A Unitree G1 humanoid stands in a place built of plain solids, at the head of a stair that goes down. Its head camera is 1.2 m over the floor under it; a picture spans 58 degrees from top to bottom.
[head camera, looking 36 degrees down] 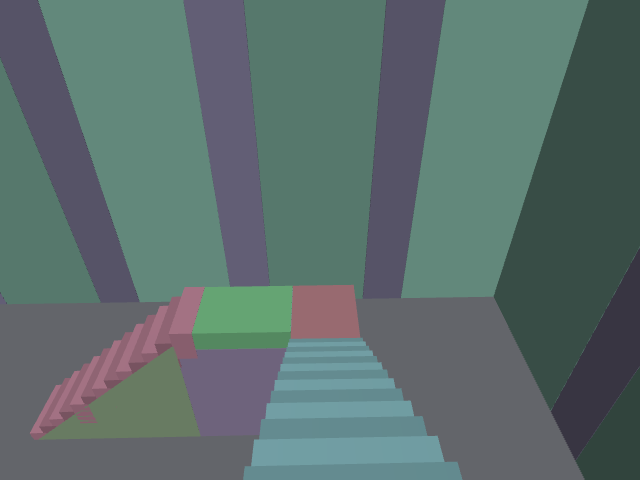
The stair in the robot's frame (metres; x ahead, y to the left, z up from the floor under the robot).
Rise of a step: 0.18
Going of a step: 0.21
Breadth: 0.85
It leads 1 degrees to the left of straight ahead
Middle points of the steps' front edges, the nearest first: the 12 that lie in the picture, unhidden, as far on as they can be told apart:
0.87 -0.12 -0.53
1.08 -0.12 -0.71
1.29 -0.12 -0.88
1.50 -0.11 -1.06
1.71 -0.11 -1.24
1.91 -0.10 -1.42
2.12 -0.10 -1.59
2.33 -0.09 -1.77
2.54 -0.09 -1.95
2.75 -0.08 -2.12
2.96 -0.08 -2.30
3.16 -0.07 -2.48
